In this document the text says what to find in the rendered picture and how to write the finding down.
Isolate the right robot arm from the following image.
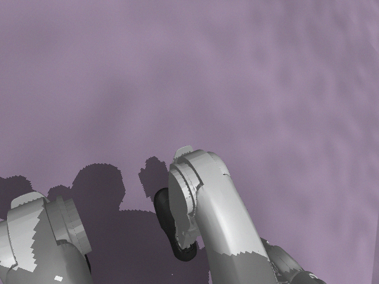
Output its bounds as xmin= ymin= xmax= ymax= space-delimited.
xmin=291 ymin=271 xmax=326 ymax=284

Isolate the right robot foot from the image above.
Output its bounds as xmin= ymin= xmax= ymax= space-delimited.
xmin=154 ymin=188 xmax=197 ymax=262

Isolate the right robot hand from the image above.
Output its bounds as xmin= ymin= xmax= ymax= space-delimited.
xmin=261 ymin=238 xmax=304 ymax=284

